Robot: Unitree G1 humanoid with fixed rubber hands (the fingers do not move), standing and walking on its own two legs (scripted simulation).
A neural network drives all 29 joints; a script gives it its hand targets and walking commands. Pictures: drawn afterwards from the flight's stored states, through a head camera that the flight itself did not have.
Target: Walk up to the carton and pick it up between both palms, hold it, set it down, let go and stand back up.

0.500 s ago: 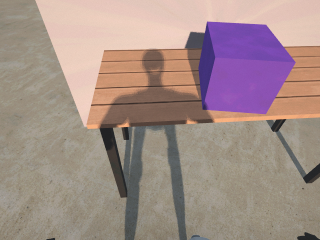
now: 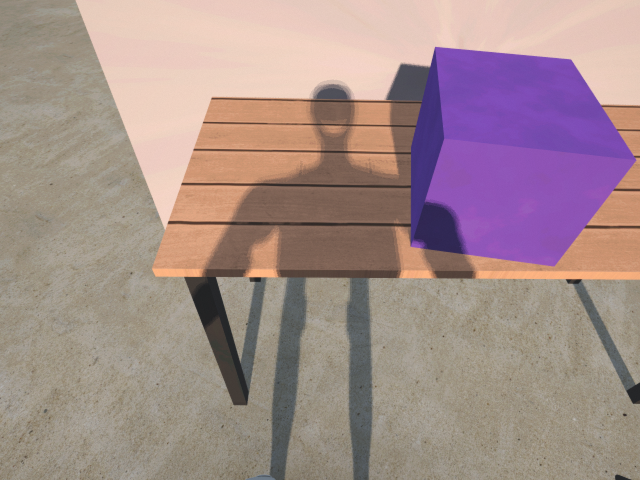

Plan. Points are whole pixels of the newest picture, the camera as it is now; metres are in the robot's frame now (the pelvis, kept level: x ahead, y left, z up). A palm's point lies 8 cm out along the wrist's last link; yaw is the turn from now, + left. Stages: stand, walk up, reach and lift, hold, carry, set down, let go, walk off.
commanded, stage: walk up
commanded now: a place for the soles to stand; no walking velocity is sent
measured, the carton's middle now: (492, 151) +0.65 -0.23 +0.08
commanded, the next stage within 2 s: none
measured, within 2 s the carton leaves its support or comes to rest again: neither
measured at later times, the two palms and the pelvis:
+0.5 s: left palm out of the picture +0.13 +0.23 -0.07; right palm out of the picture +0.18 -0.44 -0.05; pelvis +0.08 -0.10 +0.01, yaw +0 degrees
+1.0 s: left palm (239, 446) +0.20 +0.14 -0.09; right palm out of the picture +0.19 -0.54 -0.07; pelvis +0.11 -0.19 -0.02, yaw -1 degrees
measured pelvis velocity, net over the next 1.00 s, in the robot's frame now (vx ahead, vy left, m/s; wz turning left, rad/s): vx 0.11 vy -0.19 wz -0.02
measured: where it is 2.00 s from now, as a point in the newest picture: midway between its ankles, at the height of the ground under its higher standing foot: outside the picture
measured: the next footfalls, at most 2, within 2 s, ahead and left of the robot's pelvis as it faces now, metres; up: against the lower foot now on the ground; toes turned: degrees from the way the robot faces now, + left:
right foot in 0.28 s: +0.16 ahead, -0.18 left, +0.00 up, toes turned -3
left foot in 0.66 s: +0.20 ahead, +0.04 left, +0.00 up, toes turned +4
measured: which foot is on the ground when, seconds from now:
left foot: down 0.00-0.30, up 0.32-0.64, down 0.66-0.94, up 0.96-1.00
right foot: up 0.00-0.26, down 0.28-0.66, up 0.68-0.92, down 0.94-1.00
